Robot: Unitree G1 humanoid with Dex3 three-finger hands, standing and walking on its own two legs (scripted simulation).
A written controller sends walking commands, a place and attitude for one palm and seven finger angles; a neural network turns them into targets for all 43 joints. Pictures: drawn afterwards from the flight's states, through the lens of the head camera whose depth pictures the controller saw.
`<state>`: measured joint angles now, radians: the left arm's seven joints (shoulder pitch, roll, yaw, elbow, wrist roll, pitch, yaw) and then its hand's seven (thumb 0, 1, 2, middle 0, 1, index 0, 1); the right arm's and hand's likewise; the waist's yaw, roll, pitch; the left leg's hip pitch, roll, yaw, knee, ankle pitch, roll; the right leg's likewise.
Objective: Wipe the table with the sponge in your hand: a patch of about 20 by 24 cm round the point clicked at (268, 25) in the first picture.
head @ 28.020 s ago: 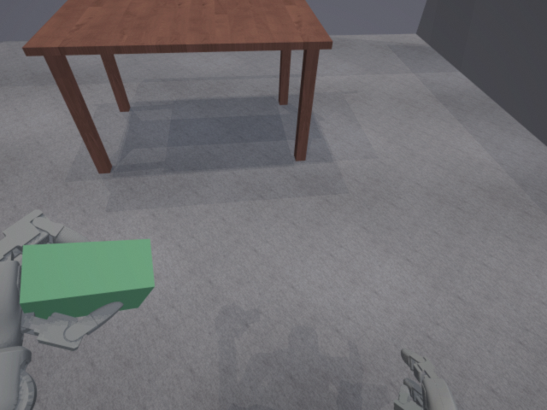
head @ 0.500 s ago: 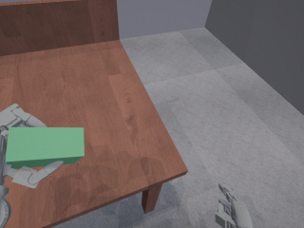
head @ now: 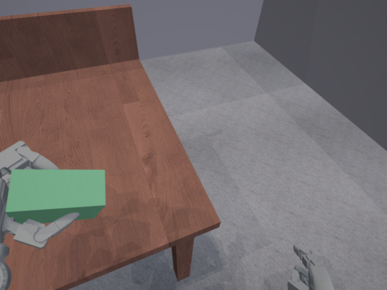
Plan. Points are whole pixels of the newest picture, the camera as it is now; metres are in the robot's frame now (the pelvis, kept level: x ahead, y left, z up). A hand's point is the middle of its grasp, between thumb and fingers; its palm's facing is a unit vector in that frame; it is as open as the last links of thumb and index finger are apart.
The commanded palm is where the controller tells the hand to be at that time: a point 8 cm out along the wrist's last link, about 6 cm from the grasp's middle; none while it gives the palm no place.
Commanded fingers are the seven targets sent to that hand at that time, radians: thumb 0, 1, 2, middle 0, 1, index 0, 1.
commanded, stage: come to a stop and stand still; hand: left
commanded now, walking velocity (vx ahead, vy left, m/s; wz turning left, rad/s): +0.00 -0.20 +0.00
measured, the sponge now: (72, 197) +0.23 +0.21 +0.14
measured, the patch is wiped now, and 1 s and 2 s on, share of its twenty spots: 0.00 0.00 0.00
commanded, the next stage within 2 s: look again from close up in 1.50 s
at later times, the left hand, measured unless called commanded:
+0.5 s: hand (14, 191) +0.23 +0.30 +0.14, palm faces +0.36 -0.83 -0.43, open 9.6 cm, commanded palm +0.17 +0.32 +0.18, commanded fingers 0.00 0.10 1.30 -1.20 -1.60 -1.20 -1.60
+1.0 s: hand out of the picture +0.21 +0.35 +0.15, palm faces +0.39 -0.82 -0.41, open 9.6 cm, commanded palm +0.14 +0.37 +0.18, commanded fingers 0.00 0.10 1.30 -1.20 -1.60 -1.20 -1.60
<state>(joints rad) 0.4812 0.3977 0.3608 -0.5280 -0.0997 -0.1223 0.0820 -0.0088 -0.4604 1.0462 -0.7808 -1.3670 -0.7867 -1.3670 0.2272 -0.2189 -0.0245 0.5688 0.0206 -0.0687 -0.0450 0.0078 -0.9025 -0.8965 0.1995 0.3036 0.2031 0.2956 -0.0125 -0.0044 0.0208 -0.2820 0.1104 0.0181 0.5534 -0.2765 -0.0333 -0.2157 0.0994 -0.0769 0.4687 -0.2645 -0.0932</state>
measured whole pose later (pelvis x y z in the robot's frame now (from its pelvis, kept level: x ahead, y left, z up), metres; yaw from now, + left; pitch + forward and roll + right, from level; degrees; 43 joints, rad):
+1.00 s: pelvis +0.00 +0.08 +0.01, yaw +3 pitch +2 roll +0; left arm 0.43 0.44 0.37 -0.44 -0.09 -0.22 0.10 -0.01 -0.46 1.05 -0.78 -1.37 -0.78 -1.37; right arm 0.16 -0.19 0.01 0.57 0.02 -0.14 0.01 0.01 -0.90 -0.90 0.20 0.30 0.20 0.30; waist 0.04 -0.04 0.08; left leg -0.27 -0.05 0.03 0.45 -0.21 0.05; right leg -0.22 -0.06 -0.08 0.44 -0.24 0.03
